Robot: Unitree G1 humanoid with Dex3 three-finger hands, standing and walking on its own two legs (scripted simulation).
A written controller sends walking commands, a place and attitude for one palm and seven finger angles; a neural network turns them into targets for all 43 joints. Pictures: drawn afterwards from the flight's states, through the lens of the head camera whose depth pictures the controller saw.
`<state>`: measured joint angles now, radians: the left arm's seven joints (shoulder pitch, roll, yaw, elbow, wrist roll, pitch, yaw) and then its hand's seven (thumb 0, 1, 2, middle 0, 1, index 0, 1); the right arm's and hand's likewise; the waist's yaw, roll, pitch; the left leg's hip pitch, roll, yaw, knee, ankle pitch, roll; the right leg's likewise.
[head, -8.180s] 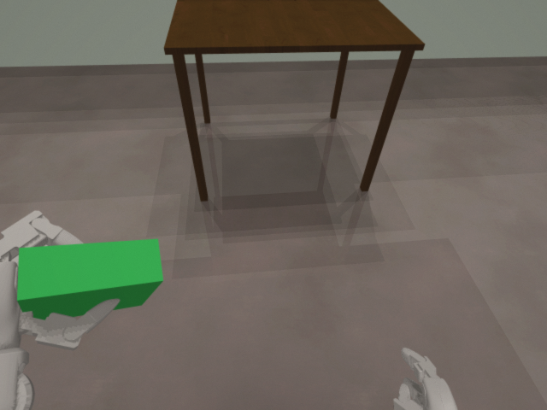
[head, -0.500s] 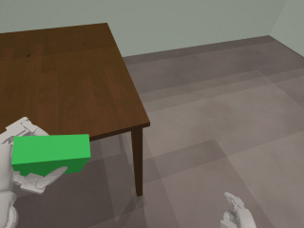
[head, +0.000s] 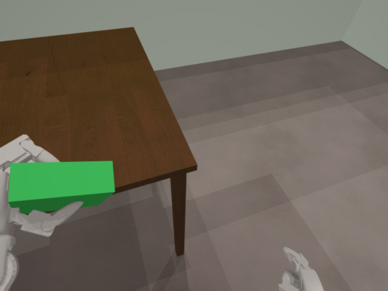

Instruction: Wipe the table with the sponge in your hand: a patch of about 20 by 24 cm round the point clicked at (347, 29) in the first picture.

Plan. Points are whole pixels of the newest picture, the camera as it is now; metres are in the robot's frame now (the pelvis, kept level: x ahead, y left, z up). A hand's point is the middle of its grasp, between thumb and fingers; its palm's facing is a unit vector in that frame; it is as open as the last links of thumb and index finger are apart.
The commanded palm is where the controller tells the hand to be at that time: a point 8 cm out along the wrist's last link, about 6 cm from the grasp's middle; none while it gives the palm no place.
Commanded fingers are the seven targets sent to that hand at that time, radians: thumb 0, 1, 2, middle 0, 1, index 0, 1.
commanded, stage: shuffle to correct the standing spot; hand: left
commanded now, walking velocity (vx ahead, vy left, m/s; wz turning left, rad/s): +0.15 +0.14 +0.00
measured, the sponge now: (77, 187) +0.24 +0.20 +0.15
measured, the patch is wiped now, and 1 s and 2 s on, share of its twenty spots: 0.00 0.00 0.00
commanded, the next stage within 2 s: come to a stop and stand still in 0.38 s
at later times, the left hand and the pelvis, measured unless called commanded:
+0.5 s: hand (33, 159) +0.27 +0.28 +0.17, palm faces +0.40 -0.83 -0.40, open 9.1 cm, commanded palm +0.22 +0.32 +0.18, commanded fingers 0.00 0.10 1.30 -1.20 -1.60 -1.20 -1.60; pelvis +0.06 +0.04 -0.02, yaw +0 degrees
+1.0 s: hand (22, 149) +0.29 +0.30 +0.17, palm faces +0.39 -0.83 -0.41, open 9.1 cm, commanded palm +0.22 +0.33 +0.18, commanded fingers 0.00 0.10 1.30 -1.20 -1.60 -1.20 -1.60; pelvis +0.06 +0.06 +0.00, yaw -1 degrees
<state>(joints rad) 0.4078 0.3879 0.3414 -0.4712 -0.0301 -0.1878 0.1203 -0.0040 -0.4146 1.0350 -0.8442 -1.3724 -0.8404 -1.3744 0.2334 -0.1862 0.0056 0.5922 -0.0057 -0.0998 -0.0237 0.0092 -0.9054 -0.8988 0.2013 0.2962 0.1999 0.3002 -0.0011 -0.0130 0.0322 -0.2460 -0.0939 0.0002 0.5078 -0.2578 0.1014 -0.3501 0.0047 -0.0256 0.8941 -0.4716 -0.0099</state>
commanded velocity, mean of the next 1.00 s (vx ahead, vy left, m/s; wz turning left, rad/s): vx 0.02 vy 0.02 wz -0.06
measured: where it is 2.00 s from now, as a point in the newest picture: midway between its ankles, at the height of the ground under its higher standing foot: outside the picture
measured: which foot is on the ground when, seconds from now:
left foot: down 0.00-0.16, up 0.18-0.42, down 0.44-1.00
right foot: up 0.00-0.14, down 0.16-1.00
